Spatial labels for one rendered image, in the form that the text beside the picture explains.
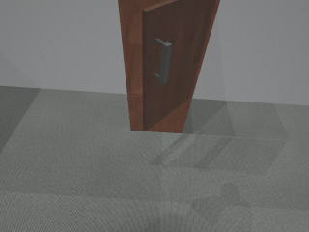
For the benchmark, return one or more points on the handle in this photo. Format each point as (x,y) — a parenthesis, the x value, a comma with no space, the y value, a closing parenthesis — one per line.
(166,49)

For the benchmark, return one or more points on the cupboard door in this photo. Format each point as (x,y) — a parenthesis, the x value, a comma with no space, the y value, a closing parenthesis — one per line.
(185,25)

